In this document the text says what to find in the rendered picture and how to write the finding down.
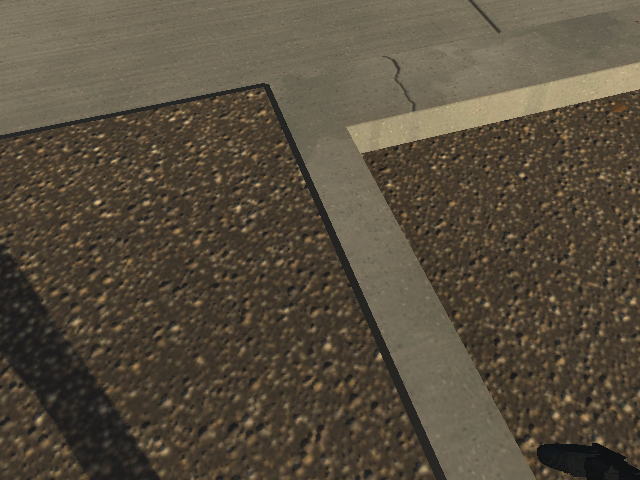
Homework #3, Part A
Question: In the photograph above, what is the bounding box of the robot right hand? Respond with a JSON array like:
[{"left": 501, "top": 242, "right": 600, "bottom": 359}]
[{"left": 537, "top": 443, "right": 640, "bottom": 480}]

